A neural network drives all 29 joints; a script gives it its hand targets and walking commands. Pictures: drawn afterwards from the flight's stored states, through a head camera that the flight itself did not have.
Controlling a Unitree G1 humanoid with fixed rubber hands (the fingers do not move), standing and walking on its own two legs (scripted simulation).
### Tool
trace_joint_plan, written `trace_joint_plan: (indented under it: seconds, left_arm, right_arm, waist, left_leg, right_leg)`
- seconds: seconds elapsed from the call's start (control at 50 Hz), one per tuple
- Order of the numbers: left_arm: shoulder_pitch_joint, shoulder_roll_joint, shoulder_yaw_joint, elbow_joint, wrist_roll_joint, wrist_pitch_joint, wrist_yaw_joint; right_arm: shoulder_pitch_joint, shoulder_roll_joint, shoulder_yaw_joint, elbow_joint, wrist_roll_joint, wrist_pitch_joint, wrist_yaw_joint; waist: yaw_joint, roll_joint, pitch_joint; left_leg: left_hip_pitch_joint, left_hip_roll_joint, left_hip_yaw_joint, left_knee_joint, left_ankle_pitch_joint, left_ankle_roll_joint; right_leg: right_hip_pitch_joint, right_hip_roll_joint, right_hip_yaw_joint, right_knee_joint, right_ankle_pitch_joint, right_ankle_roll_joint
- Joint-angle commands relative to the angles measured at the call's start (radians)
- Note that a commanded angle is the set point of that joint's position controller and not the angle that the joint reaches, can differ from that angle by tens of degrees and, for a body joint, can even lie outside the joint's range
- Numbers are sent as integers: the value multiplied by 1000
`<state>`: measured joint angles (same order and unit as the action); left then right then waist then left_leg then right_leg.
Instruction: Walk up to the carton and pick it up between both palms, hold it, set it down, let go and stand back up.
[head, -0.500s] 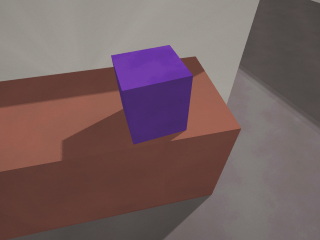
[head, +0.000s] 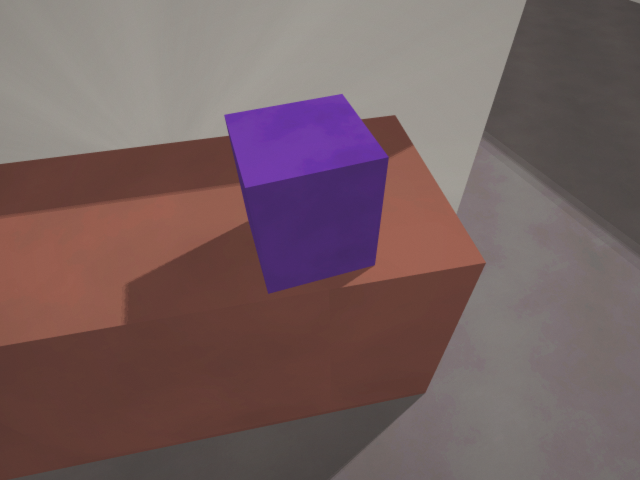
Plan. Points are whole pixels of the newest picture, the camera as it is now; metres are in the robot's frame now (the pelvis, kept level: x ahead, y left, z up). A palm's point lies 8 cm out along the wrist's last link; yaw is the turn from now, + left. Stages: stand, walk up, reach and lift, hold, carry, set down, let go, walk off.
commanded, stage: stand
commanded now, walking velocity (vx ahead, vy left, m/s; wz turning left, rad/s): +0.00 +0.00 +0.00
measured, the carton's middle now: (304, 195) +0.58 +0.07 +0.01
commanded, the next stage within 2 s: none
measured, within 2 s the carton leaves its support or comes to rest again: neither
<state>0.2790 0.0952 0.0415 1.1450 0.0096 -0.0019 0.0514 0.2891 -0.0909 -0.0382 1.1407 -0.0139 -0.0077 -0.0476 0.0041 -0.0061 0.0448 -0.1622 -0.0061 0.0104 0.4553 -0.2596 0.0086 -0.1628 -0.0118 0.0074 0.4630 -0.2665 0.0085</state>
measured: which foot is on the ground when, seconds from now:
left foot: down 0.00-1.00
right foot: down 0.00-1.00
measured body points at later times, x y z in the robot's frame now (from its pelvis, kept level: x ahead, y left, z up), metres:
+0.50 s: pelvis +0.01 -0.01 +0.00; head +0.02 -0.01 +0.45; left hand -0.01 +0.19 -0.16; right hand -0.02 -0.20 -0.17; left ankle -0.01 +0.11 -0.74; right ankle -0.01 -0.13 -0.74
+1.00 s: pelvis +0.02 -0.01 +0.00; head +0.02 -0.01 +0.45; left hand +0.00 +0.19 -0.17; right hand -0.01 -0.20 -0.17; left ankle -0.01 +0.11 -0.74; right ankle -0.01 -0.13 -0.74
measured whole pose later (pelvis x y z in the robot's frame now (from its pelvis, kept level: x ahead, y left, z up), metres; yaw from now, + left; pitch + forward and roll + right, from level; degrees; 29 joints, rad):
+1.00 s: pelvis +0.02 -0.01 +0.00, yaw +0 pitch -3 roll +0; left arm 0.29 0.09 0.02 1.18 0.01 -0.01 0.06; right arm 0.30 -0.07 -0.02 1.19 -0.01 -0.01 -0.05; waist 0.00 -0.01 0.05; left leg -0.11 0.01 0.01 0.43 -0.28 -0.01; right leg -0.11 0.00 0.01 0.44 -0.28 0.00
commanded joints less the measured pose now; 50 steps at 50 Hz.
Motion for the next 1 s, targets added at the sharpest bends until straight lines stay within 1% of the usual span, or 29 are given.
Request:
trace_joint_plan:
  seconds: [0.0,0.04,0.08,0.12,0.14,0.2,0.26,0.3,0.32,0.38,0.4,0.42,0.46,0.5,0.52,0.56,0.58,0.6,0.62,0.66,0.68,0.7,0.72,0.78,0.82,0.84,0.88,0.9,0.98]
  left_arm:
    - [73,83,13,-4,7,-10,3]
    - [74,75,4,3,4,-10,0]
    - [101,86,3,3,0,-8,0]
    - [77,76,0,11,10,-4,-3]
    - [102,59,-8,7,-2,-9,-1]
    - [81,59,-3,15,8,-8,-1]
    - [92,41,-12,12,1,-5,5]
    - [34,83,-1,-1,6,-5,11]
    - [71,50,-10,7,9,-5,6]
    - [76,59,-6,6,3,-9,7]
    - [96,86,-2,16,5,-14,5]
    - [105,64,-7,25,6,-11,7]
    - [121,33,-17,22,5,-10,1]
    - [75,35,-16,22,11,-15,4]
    - [109,48,-13,23,4,-18,7]
    - [90,58,-12,30,1,-16,4]
    - [61,54,-15,14,6,-16,0]
    - [93,51,-10,18,6,-14,-1]
    - [95,50,-15,24,5,-11,4]
    - [92,70,-9,12,5,-15,8]
    - [90,57,-11,20,3,-17,11]
    - [68,68,-15,6,9,-22,12]
    - [88,69,-8,16,3,-22,6]
    - [82,66,-4,14,0,-23,5]
    - [91,93,-8,7,7,-18,4]
    - [116,25,-14,21,3,-14,9]
    - [114,41,-15,33,1,-9,6]
    - [119,42,-18,45,1,-6,10]
    - [125,73,-11,21,2,-8,4]
  right_arm:
    - [104,-53,-1,5,0,-6,-2]
    - [111,-60,-3,-3,-1,-6,-3]
    - [112,-72,3,12,0,-2,-2]
    - [109,-92,1,12,1,-4,-4]
    - [97,-89,2,15,3,2,-3]
    - [102,-81,0,13,-3,-9,-4]
    - [69,-52,4,15,4,-5,3]
    - [117,-50,5,28,5,-4,-1]
    - [109,-79,2,31,-3,-5,-2]
    - [138,-65,7,35,-2,-2,-5]
    - [97,-52,8,31,-5,-1,-3]
    - [76,-44,9,20,0,-2,-2]
    - [86,-79,6,21,5,-5,-7]
    - [115,-79,6,31,5,0,-12]
    - [83,-65,6,27,5,1,-14]
    - [97,-86,4,18,4,0,-7]
    - [117,-72,0,36,6,3,-3]
    - [126,-94,-1,56,3,4,-9]
    - [100,-57,5,42,1,-1,-8]
    - [110,-38,13,39,1,-7,-10]
    - [115,-63,7,46,-2,-1,-9]
    - [107,-35,9,47,1,1,-5]
    - [99,-22,21,48,-1,6,-7]
    - [126,-38,13,52,4,-6,-14]
    - [100,-80,5,49,4,-4,-21]
    - [87,-45,16,47,3,-3,-16]
    - [124,-59,7,48,6,-4,-11]
    - [117,-77,9,50,4,-6,-7]
    - [129,-58,9,57,5,-5,-10]
  waist:
    - [-14,-10,37]
    - [-17,-9,25]
    - [-6,46,99]
    - [-8,-51,59]
    - [4,8,92]
    - [-10,-25,20]
    - [1,38,47]
    - [-30,-17,86]
    - [-9,1,92]
    - [-24,24,67]
    - [7,22,39]
    - [0,58,68]
    - [14,-12,66]
    - [-17,-34,80]
    - [12,15,36]
    - [-12,-34,83]
    - [-23,0,88]
    - [6,-18,81]
    - [-5,-17,67]
    - [-16,63,36]
    - [-9,63,69]
    - [-25,34,53]
    - [-2,23,63]
    - [-6,-42,35]
    - [1,31,68]
    - [21,17,87]
    - [-3,41,64]
    - [0,-47,101]
    - [-2,41,88]
  left_leg:
    - [34,76,-69,-91,192,24]
    - [35,86,-73,-98,184,33]
    - [-63,76,-71,-114,128,31]
    - [-5,87,-80,-97,184,28]
    - [6,80,-71,-98,171,27]
    - [3,88,-79,-98,173,29]
    - [-1,71,-53,-113,138,20]
    - [-37,70,-66,-108,137,20]
    - [-5,83,-58,-109,171,20]
    - [-41,83,-66,-109,166,25]
    - [-45,82,-75,-114,170,28]
    - [-33,70,-56,-90,155,23]
    - [-18,88,-65,-81,224,27]
    - [-15,88,-65,-79,186,21]
    - [11,79,-65,-79,175,26]
    - [-17,81,-64,-89,155,23]
    - [-31,71,-60,-92,155,23]
    - [-20,81,-57,-96,155,15]
    - [50,91,-57,-86,192,17]
    - [48,91,-52,-88,233,26]
    - [31,84,-55,-82,247,28]
    - [27,92,-64,-87,243,18]
    - [33,89,-52,-86,252,14]
    - [11,102,-60,-80,259,22]
    - [36,91,-59,-96,271,26]
    - [18,98,-44,-88,287,21]
    - [27,81,-59,-104,216,25]
    - [16,99,-64,-106,228,32]
    - [52,88,-48,-108,216,17]
  right_leg:
    - [-46,-59,53,-97,182,-33]
    - [-41,-64,58,-98,174,-40]
    - [-8,-64,55,-106,157,-30]
    - [-26,-61,48,-96,147,-36]
    - [-77,-66,57,-107,158,-29]
    - [-3,-58,48,-95,178,-37]
    - [-33,-61,53,-110,178,-42]
    - [-20,-58,51,-103,163,-40]
    - [-52,-76,61,-101,178,-42]
    - [-2,-62,44,-92,180,-42]
    - [29,-62,49,-95,187,-39]
    - [0,-66,55,-103,182,-36]
    - [-10,-70,46,-87,241,-42]
    - [-24,-72,49,-111,234,-41]
    - [-36,-72,63,-118,199,-43]
    - [-29,-53,50,-115,182,-43]
    - [-20,-67,51,-117,189,-43]
    - [-19,-66,43,-114,169,-36]
    - [-66,-65,51,-109,190,-35]
    - [-33,-63,51,-106,215,-41]
    - [-21,-70,63,-109,240,-42]
    - [-15,-76,55,-107,245,-44]
    - [-25,-70,62,-95,254,-42]
    - [42,-78,57,-92,293,-53]
    - [-9,-82,69,-94,291,-58]
    - [1,-68,48,-92,287,-41]
    - [-10,-63,45,-106,212,-36]
    - [-22,-66,47,-93,238,-39]
    - [-38,-72,65,-104,229,-38]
